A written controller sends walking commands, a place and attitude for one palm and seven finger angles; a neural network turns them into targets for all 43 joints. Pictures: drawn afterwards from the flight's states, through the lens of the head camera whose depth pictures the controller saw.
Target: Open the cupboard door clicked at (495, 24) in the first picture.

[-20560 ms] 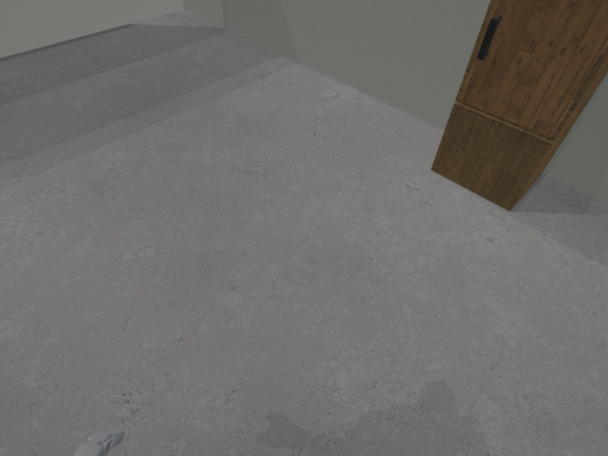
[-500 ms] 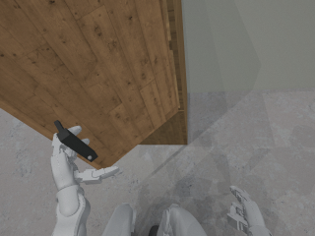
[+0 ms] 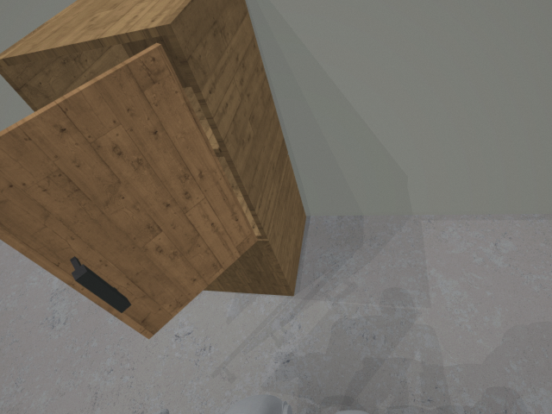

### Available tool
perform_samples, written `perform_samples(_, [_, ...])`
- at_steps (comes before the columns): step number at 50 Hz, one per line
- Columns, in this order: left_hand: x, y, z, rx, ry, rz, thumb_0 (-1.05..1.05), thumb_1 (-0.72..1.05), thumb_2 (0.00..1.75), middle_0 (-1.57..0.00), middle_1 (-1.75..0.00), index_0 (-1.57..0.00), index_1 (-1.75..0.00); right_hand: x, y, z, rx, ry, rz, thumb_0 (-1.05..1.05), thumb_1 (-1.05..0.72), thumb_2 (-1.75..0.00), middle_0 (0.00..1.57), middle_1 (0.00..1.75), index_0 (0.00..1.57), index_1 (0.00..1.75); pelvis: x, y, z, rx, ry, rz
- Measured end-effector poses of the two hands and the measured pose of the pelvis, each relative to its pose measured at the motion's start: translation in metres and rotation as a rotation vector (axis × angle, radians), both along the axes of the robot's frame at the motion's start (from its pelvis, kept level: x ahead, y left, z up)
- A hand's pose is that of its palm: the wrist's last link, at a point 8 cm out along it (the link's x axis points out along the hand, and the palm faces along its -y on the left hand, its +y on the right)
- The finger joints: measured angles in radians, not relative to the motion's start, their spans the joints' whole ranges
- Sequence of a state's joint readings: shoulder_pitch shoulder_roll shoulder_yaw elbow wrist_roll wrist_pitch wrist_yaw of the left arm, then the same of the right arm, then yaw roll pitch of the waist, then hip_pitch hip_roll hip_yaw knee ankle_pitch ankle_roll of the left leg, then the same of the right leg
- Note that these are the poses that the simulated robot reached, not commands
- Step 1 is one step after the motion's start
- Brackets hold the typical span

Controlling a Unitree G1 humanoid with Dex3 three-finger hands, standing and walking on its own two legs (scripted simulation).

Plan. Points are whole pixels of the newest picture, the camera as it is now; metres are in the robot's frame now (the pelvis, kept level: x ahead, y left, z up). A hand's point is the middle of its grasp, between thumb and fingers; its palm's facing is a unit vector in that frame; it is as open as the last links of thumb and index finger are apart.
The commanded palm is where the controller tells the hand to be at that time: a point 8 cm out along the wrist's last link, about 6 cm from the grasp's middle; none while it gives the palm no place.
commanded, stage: relax the arm and regain balance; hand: left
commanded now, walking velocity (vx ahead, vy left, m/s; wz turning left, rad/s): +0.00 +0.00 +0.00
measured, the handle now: (99, 284) +0.38 +0.39 -0.04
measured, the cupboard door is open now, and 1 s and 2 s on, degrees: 54 54 54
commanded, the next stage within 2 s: stand and wait in 0.72 s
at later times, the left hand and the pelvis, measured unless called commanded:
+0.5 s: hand out of the picture +0.08 -0.01 -0.09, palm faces +0.11 -0.96 -0.28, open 16.7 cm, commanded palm none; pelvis -0.04 -0.18 +0.03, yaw -5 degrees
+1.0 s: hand out of the picture +0.09 +0.02 -0.10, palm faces +0.07 -0.95 -0.31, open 16.7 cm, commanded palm none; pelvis -0.02 -0.18 +0.03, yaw -7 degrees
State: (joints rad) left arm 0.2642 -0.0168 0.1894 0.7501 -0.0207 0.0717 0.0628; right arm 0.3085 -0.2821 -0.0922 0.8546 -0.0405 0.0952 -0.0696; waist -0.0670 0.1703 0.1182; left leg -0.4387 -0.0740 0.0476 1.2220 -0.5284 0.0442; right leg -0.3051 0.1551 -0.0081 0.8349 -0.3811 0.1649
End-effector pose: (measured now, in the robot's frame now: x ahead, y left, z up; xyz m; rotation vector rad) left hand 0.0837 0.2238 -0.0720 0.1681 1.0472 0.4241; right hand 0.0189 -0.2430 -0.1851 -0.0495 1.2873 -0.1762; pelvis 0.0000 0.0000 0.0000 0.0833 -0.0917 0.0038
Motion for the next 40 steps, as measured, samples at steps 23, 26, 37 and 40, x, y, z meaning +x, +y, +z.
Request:
perform_samples(23, [-0.018, -0.179, 0.003, -0.056, -0.047, -0.169, 0.21, -0.61, 0.23, -0.15, -0.30, -0.16, -0.30, 0.022, -0.167, 0.062, -0.025, -0.218, -0.042, 0.00, -0.92, -0.90, 0.19, 0.30, 0.20, 0.29, -0.037, -0.174, 0.023, -0.055, 0.059, -0.072])
perform_samples(26, [-0.016, -0.187, 0.010, -0.051, -0.052, -0.178, 0.20, -0.61, 0.23, -0.15, -0.30, -0.16, -0.30, 0.014, -0.164, 0.066, 0.011, -0.206, -0.057, 0.00, -0.92, -0.90, 0.19, 0.30, 0.20, 0.29, -0.039, -0.184, 0.030, -0.047, 0.054, -0.092])
perform_samples(37, [-0.020, -0.193, 0.014, -0.053, -0.036, -0.158, 0.22, -0.61, 0.22, -0.15, -0.30, -0.16, -0.30, -0.057, -0.179, 0.054, 0.009, -0.020, -0.121, 0.00, -0.92, -0.90, 0.19, 0.30, 0.20, 0.29, -0.041, -0.195, 0.035, -0.057, 0.038, -0.111])
perform_samples(40, [-0.019, -0.189, 0.013, -0.050, -0.024, -0.157, 0.23, -0.61, 0.21, -0.15, -0.30, -0.16, -0.30, -0.078, -0.184, 0.053, -0.009, 0.041, -0.137, 0.00, -0.92, -0.90, 0.19, 0.30, 0.20, 0.29, -0.039, -0.194, 0.035, -0.059, 0.042, -0.113])
